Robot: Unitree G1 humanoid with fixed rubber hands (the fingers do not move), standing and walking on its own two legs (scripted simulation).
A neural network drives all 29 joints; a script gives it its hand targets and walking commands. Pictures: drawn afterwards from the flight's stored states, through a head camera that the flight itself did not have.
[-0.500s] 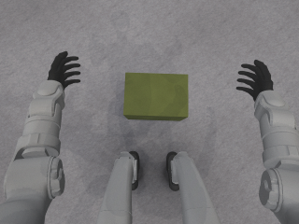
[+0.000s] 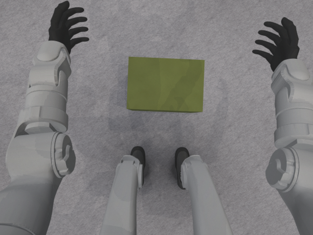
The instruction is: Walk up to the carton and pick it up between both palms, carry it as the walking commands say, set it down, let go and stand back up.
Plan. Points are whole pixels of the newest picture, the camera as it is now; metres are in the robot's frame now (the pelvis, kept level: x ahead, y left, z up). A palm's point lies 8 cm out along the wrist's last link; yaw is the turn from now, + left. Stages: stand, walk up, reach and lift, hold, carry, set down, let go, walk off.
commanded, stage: reach and lift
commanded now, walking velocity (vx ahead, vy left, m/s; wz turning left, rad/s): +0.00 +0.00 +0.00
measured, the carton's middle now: (164, 88) +0.48 -0.02 -0.54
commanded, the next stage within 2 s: none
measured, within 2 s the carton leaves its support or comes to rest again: neither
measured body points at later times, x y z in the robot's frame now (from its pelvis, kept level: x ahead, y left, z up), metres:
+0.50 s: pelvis -0.04 -0.01 -0.14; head +0.30 +0.00 +0.16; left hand +0.52 +0.23 -0.25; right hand +0.49 -0.26 -0.25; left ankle +0.07 +0.10 -0.61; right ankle +0.06 -0.12 -0.61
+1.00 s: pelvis -0.04 -0.01 -0.24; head +0.32 +0.00 +0.02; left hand +0.52 +0.22 -0.40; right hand +0.48 -0.25 -0.40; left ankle +0.07 +0.10 -0.61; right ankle +0.06 -0.12 -0.61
